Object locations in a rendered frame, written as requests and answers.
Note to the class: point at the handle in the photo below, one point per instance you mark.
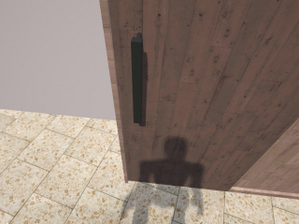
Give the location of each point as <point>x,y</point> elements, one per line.
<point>137,72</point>

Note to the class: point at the wardrobe door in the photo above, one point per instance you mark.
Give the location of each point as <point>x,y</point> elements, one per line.
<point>220,85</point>
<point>278,168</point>

